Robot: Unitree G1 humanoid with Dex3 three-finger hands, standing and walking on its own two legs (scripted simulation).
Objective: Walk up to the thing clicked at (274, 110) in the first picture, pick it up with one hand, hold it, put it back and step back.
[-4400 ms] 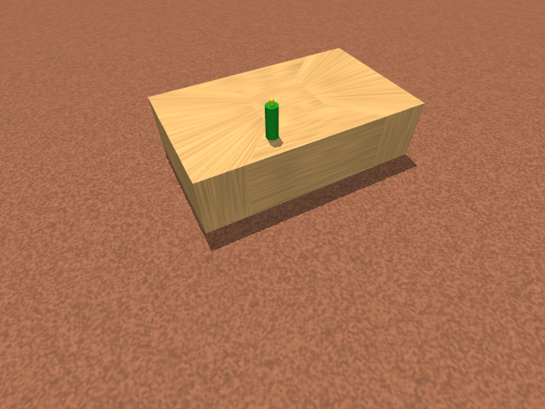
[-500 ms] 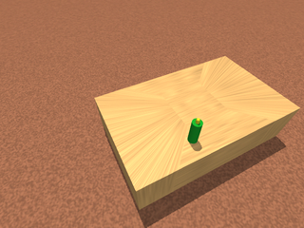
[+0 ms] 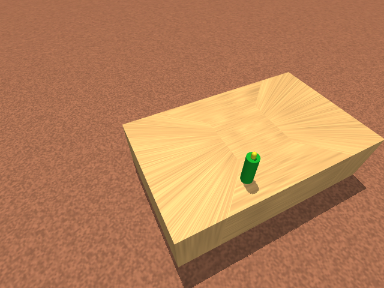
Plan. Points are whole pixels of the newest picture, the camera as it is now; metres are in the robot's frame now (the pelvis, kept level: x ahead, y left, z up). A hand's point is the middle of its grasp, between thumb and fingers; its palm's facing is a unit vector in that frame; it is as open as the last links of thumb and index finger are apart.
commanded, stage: stand
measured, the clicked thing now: (250, 166) +0.67 -0.23 -0.36
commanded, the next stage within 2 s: none
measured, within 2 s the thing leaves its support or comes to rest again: neither
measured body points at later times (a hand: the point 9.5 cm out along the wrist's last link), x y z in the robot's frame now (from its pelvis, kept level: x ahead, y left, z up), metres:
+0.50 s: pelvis +0.01 +0.00 +0.00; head +0.02 +0.00 +0.45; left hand +0.08 +0.30 -0.13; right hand +0.10 -0.30 -0.13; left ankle +0.03 +0.13 -0.75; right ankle -0.03 -0.14 -0.75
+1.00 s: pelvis +0.01 +0.00 +0.00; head +0.02 +0.01 +0.45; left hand +0.07 +0.31 -0.14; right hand +0.09 -0.30 -0.13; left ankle +0.03 +0.13 -0.75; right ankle -0.03 -0.14 -0.75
